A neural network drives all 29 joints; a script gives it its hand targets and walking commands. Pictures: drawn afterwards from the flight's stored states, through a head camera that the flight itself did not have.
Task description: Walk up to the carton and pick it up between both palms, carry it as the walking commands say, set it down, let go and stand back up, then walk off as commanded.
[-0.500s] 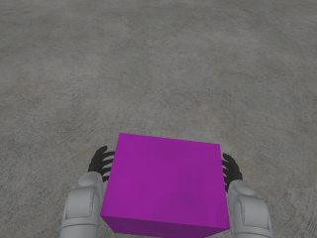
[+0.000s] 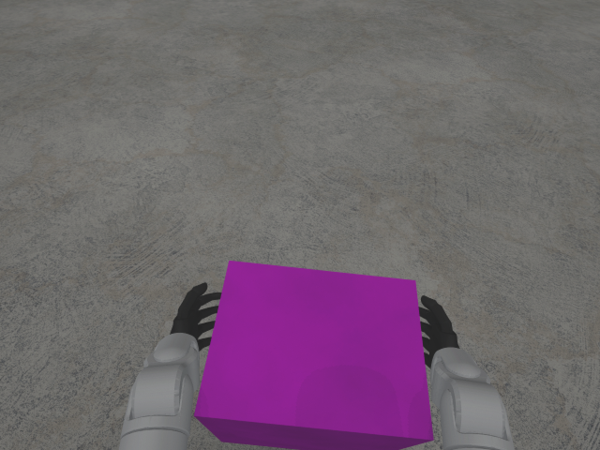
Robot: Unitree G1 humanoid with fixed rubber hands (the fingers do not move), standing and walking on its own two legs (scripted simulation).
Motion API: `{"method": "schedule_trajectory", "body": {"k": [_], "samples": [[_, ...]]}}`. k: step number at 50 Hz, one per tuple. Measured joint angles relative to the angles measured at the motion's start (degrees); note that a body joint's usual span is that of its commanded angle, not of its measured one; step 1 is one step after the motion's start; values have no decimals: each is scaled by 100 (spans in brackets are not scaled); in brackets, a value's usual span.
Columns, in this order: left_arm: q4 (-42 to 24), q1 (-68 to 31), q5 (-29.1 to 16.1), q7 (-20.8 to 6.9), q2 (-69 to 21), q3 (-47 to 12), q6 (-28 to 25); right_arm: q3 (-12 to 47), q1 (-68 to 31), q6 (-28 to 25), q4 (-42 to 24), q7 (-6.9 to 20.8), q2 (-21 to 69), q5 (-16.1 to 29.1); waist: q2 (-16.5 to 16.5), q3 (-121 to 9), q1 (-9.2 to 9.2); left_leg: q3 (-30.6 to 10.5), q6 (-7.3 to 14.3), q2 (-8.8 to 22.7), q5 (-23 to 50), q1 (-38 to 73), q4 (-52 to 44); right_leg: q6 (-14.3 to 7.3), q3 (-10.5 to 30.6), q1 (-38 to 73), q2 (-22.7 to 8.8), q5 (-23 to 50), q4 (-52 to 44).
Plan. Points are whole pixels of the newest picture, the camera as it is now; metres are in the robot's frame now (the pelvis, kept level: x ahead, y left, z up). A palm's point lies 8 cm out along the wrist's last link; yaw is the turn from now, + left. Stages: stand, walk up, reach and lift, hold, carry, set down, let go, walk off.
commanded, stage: carry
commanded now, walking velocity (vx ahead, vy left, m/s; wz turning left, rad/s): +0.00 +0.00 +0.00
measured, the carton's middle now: (308, 369) +0.26 -0.01 -0.06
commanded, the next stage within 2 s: hold in 0.50 s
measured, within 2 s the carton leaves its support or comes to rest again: neither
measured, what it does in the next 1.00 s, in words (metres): stands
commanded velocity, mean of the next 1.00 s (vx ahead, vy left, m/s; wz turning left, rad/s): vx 0.00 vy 0.00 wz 0.00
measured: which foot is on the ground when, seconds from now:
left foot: down 0.00-1.00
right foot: down 0.00-1.00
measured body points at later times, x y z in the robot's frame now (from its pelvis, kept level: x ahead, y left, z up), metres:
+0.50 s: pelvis +0.00 -0.01 +0.00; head -0.01 -0.01 +0.45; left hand +0.27 +0.16 +0.00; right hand +0.27 -0.18 +0.00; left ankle +0.08 +0.11 -0.73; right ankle -0.03 -0.10 -0.73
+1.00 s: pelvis +0.03 +0.02 +0.02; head +0.02 +0.04 +0.47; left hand +0.32 +0.17 +0.03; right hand +0.29 -0.17 +0.02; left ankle +0.08 +0.11 -0.73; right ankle -0.02 -0.10 -0.73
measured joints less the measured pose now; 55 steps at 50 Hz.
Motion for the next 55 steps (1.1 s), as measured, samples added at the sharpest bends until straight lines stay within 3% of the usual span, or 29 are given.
{"method": "schedule_trajectory", "body": {"k": [15, 25, 26, 31, 33, 39, 46, 55], "samples": [[355, 17, 13, 1, 32, 16, -436, -4, -30, -414, 342, 1, 6, -83, 27, 9, 60, -24, -38, 17, -5, 44, -19, -33, -21, 49, 22, -16, -21], [395, 43, -37, 10, 62, -12, -455, 26, 61, -469, 332, -39, 14, -72, 35, -28, 80, -45, -54, 16, 12, 76, -71, -49, -42, 90, 28, -7, -75], [343, 36, -98, 33, 85, -31, -404, 73, 66, -414, 269, -71, -26, 8, 18, 39, 103, -36, -54, 12, 12, 137, -88, -53, -28, 139, 26, -6, -80], [88, -222, -102, 46, 255, 97, 136, 367, -293, -210, 513, -260, -115, 152, -178, 617, 600, -496, -91, -198, -40, 908, -317, -52, 488, 719, 181, 125, -296], [174, -491, -23, 17, 273, 199, 340, 300, -507, -182, 727, -258, -92, 136, -224, 702, 673, -522, -138, -189, -75, 1045, -350, -49, 533, 877, 208, 158, -393], [323, -934, 353, -72, 144, 495, 623, -15, -1022, -102, 1173, -31, 24, -176, -308, 751, 550, -549, -99, -279, -52, 1452, -617, 15, 517, 1387, 118, 255, -845], [-74, -615, 712, -136, -258, 552, 689, -59, -780, -31, 933, 252, -48, -287, -291, 779, 373, -398, -1, -377, 35, 1906, -1090, 90, 673, 1840, -1, 448, -1418], [-531, -252, 726, -112, -205, 269, 863, 243, -492, 69, 595, 271, -166, -250, -213, 903, 299, -349, -9, -353, 176, 1896, -1289, 92, 731, 1779, 18, 571, -1547]]}}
